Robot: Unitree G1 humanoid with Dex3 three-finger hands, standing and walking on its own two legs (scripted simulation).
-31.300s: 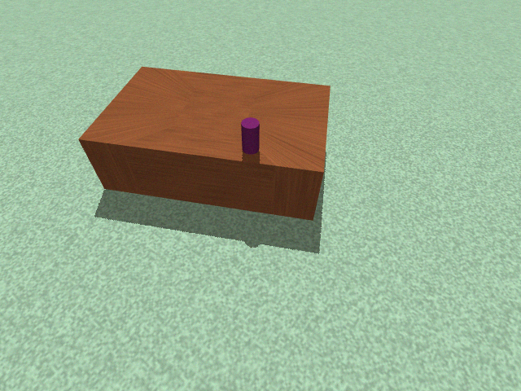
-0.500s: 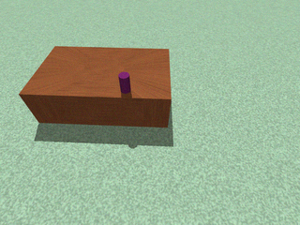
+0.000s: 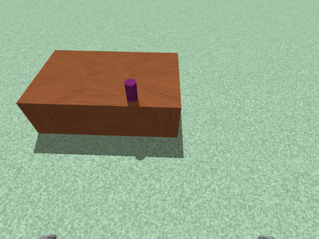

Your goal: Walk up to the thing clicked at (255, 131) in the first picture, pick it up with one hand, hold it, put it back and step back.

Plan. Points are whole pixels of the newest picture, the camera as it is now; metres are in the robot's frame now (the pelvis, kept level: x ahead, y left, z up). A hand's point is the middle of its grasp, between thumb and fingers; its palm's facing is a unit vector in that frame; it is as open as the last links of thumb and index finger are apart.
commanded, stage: step back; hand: left
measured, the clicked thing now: (131, 90) +1.05 +0.18 -0.37
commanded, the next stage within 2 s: stand in 0.08 s
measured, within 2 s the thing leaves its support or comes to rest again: neither
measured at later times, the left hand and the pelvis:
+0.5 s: hand out of the picture +0.07 +0.24 -0.15, palm faces -0.02 -0.94 -0.33, open 7.4 cm; pelvis -0.01 +0.00 +0.01, yaw +0 degrees
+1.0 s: hand out of the picture +0.05 +0.24 -0.14, palm faces -0.02 -0.94 -0.35, open 7.4 cm; pelvis -0.02 -0.01 +0.01, yaw +0 degrees
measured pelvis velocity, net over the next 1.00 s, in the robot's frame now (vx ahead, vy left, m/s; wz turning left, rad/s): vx -0.02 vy -0.01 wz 0.00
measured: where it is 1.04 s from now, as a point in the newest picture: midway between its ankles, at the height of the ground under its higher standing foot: outside the picture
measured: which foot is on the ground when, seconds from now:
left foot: down 0.00-1.00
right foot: down 0.00-1.00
